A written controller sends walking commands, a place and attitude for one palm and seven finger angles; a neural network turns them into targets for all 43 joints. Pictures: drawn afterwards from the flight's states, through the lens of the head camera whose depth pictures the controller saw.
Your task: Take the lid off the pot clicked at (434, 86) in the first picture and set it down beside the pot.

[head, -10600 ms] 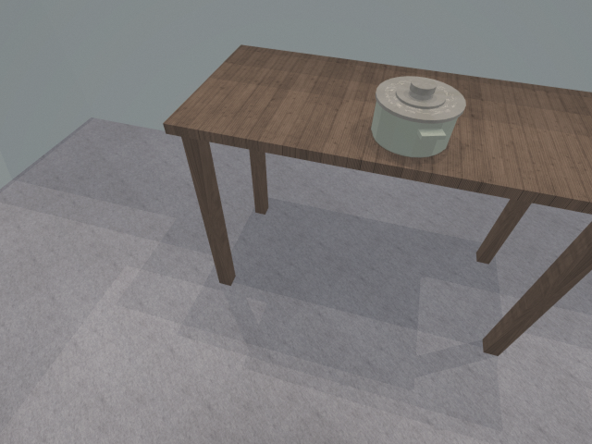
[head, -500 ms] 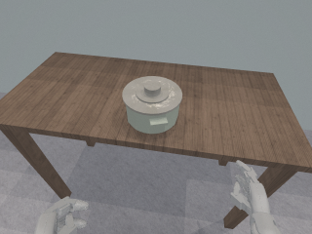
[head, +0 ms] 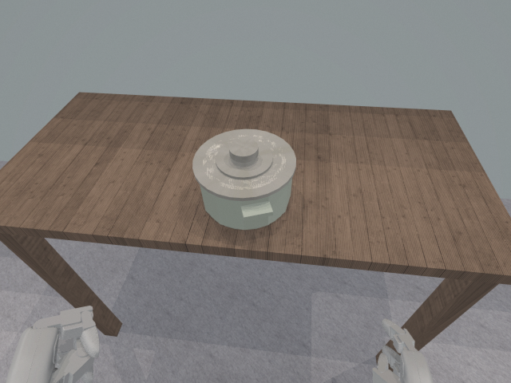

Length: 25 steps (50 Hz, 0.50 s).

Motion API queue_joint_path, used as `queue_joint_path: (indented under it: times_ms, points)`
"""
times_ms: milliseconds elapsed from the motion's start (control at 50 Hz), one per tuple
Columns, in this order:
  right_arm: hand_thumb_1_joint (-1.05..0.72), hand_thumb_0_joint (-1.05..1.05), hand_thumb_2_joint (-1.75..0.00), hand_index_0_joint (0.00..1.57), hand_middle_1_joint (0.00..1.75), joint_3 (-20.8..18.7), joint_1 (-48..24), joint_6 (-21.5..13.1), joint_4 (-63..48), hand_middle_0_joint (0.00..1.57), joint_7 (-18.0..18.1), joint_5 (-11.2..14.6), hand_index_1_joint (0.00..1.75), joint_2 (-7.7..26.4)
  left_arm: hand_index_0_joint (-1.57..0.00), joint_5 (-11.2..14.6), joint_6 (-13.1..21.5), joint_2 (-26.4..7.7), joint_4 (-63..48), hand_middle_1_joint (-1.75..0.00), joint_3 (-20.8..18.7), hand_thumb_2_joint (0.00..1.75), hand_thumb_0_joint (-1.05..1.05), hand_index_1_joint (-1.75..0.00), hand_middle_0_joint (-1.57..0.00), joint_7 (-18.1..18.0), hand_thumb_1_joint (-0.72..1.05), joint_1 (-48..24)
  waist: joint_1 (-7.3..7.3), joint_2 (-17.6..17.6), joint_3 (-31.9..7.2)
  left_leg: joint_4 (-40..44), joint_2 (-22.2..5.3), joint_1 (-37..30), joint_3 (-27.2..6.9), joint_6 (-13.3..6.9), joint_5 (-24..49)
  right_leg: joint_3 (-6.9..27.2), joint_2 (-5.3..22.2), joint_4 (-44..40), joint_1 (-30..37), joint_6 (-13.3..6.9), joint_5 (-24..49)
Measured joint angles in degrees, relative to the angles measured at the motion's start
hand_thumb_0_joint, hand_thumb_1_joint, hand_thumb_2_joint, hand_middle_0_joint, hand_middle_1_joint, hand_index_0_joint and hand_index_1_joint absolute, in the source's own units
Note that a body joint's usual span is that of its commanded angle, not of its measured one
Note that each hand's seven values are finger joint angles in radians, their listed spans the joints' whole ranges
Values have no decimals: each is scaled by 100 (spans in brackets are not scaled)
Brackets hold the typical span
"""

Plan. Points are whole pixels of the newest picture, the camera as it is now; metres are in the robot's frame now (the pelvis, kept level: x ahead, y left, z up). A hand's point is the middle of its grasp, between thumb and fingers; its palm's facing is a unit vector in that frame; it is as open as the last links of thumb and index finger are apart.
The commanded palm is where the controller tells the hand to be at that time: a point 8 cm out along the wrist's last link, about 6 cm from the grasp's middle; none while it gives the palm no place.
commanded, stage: raise the hand higher, near the body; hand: left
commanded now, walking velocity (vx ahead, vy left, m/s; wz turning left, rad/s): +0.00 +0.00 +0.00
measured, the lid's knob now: (243, 150) +0.49 +0.08 +0.11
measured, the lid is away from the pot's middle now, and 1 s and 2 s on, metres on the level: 0.00 0.00 0.00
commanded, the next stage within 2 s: reach forward and open the fingers in 0.54 s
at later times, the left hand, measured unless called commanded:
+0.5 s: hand (79, 311) +0.16 +0.24 +0.11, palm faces +0.34 -0.83 -0.43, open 3.1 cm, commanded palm +0.11 +0.27 +0.14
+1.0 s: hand (58, 290) +0.18 +0.27 +0.12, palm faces -0.08 -0.03 -1.00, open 3.1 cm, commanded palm +0.17 +0.26 +0.18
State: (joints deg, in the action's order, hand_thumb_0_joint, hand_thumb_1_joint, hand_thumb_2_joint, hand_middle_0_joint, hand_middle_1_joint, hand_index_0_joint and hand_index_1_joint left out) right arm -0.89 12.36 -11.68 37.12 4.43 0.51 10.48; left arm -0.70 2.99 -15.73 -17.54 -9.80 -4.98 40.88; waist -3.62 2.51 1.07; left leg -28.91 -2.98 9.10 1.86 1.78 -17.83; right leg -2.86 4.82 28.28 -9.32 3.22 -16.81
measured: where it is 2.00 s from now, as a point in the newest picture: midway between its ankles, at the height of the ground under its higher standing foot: outside the picture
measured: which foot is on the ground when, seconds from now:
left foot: down 0.00-1.00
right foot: down 0.00-1.00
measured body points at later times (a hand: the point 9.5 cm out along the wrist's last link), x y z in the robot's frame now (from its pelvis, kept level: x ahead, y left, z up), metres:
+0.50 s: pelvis +0.00 +0.00 +0.00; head +0.00 -0.01 +0.45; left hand +0.14 +0.28 +0.14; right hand +0.22 -0.20 -0.07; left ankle -0.02 +0.14 -0.74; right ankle -0.02 -0.15 -0.74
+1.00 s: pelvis -0.01 -0.01 +0.00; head +0.00 -0.06 +0.44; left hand +0.18 +0.27 +0.18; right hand +0.21 -0.23 -0.10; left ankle -0.02 +0.14 -0.74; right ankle -0.02 -0.15 -0.74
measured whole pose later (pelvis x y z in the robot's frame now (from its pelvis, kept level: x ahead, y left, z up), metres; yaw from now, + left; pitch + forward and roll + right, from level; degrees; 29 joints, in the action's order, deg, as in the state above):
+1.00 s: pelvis -0.01 -0.01 +0.00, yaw +1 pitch +1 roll +0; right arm 0.2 6.6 2.3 32.8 1.4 1.9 16.9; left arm -42.2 -6.2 -37.1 -21.2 -8.5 4.9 22.5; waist -4.6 7.9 -1.3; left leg -29.9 -2.9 15.0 0.6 2.1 -16.2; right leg -3.8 4.9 30.2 -15.1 2.6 -16.2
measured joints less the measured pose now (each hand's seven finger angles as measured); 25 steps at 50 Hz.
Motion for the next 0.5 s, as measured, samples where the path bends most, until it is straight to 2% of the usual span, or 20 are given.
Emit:
queue_joint_path:
  times_ms: [340,500]
  points:
    - [-90,1,-90,20,30,75,-347,-53,-284,20,-28,-21,30,-7,-130,21,168,-65,-623,-150,-190,90,1,-149,-129,-14,89,-335,-121,-33,-31,12,-4,-101,-13,-5,-30,-20,-5,-69,134,10,-4]
    - [-90,1,-90,20,30,139,-266,27,-259,20,-62,-43,30,-32,-130,71,213,-135,-831,-150,-336,90,1,-149,-130,-9,89,-510,-114,0,-13,34,-16,-126,-17,4,-19,-25,-18,-98,162,2,12]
